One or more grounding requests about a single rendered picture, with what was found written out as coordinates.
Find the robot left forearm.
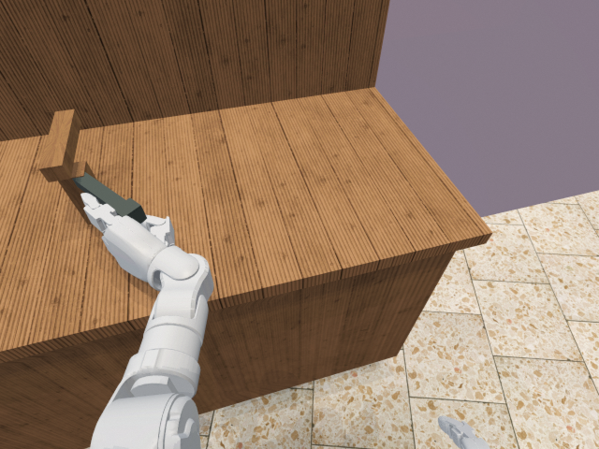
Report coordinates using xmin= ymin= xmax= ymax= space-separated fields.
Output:
xmin=90 ymin=246 xmax=214 ymax=449

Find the robot left hand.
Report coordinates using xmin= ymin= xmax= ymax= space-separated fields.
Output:
xmin=80 ymin=193 xmax=175 ymax=282

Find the tap lever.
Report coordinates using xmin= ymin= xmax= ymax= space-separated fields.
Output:
xmin=72 ymin=172 xmax=147 ymax=224

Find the counter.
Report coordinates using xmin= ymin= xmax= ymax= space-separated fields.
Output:
xmin=0 ymin=0 xmax=493 ymax=449

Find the robot right hand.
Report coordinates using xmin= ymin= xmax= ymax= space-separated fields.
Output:
xmin=438 ymin=416 xmax=490 ymax=449

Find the left robot upper arm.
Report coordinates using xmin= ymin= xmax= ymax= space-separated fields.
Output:
xmin=92 ymin=393 xmax=201 ymax=449

